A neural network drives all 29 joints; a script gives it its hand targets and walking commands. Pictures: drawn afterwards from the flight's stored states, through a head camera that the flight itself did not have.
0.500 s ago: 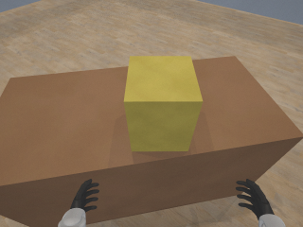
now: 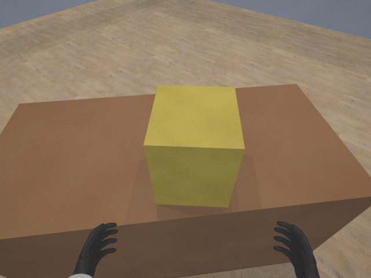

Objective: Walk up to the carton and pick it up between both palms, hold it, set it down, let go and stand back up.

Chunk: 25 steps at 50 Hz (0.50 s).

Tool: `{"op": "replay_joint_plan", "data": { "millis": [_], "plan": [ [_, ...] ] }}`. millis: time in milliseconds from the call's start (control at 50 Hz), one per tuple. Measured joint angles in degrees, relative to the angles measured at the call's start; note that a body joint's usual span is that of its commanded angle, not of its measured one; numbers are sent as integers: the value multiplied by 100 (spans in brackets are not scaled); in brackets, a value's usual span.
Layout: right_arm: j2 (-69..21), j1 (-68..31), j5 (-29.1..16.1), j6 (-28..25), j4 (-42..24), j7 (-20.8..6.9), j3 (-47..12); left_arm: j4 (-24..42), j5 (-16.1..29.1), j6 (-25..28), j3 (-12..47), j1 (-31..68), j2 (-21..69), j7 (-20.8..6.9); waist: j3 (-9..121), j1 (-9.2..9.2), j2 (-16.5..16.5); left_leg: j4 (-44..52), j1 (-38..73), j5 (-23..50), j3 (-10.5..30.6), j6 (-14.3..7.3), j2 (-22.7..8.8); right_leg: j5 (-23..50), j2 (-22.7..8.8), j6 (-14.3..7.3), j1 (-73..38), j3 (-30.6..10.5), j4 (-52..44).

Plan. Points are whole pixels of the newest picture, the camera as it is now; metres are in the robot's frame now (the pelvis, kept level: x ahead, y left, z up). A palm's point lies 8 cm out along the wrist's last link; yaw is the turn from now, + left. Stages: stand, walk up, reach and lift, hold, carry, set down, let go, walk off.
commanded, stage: reach and lift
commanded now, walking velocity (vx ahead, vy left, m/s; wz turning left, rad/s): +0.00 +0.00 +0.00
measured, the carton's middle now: (193, 147) +0.42 +0.02 +0.01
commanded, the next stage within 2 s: none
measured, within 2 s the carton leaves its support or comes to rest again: neither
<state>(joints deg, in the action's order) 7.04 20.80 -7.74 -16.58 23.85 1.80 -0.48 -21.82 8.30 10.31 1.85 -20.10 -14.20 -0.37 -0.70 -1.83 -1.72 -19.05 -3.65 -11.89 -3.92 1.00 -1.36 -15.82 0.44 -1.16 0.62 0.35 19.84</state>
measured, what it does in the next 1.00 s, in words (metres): stands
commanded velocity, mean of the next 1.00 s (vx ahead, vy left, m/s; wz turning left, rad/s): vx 0.00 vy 0.00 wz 0.00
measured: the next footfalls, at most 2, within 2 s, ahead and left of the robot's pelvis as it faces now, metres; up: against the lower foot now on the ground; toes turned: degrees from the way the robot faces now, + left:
none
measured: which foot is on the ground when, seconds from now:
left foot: down 0.00-1.00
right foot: down 0.00-1.00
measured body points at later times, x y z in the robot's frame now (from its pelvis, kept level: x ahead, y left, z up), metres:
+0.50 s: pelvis -0.03 +0.01 +0.00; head -0.03 +0.03 +0.45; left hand +0.21 +0.23 -0.02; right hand +0.20 -0.19 +0.01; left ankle -0.02 +0.13 -0.75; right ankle -0.05 -0.10 -0.75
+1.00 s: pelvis -0.03 +0.01 +0.00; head -0.01 +0.02 +0.45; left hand +0.28 +0.22 +0.05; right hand +0.26 -0.20 +0.06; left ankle -0.02 +0.13 -0.75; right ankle -0.05 -0.10 -0.75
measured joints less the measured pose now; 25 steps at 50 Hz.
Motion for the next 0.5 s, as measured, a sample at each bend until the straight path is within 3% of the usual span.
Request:
{"op": "replay_joint_plan", "data": {
  "millis": [100,220,360,500],
  "plan": [
    [-74,63,-111,-159,-140,175,-225,1,71,233,-80,-22,-31,-244,7,-17,8,28,-15,38,24,10,-5,21,12,-10,26,6,1],
    [-223,33,-181,-322,-339,270,-221,129,234,485,12,92,-128,-252,-86,-34,-18,-111,-166,49,53,-9,-6,45,13,-2,154,18,104],
    [-310,-338,-190,-56,-511,257,-33,210,479,463,298,531,-196,-33,-208,-33,-44,-334,-368,40,47,-60,-10,90,14,27,324,-4,243],
    [-261,-988,-134,822,-757,264,251,95,769,-219,524,1334,-265,323,-56,21,-133,-462,-592,17,-9,-123,36,48,-36,84,602,-69,447]
  ]
}}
